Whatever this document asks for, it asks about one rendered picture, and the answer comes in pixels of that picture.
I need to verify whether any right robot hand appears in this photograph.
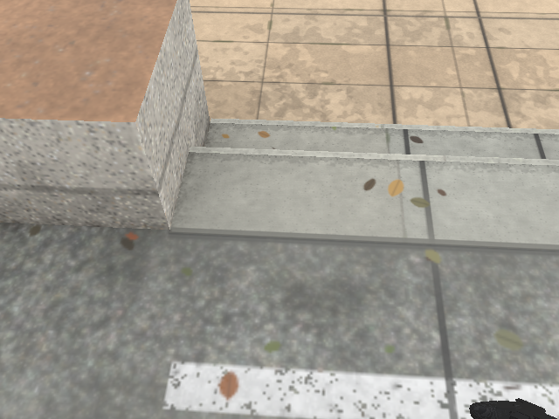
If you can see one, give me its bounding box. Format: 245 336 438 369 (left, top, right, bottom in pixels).
469 398 557 419

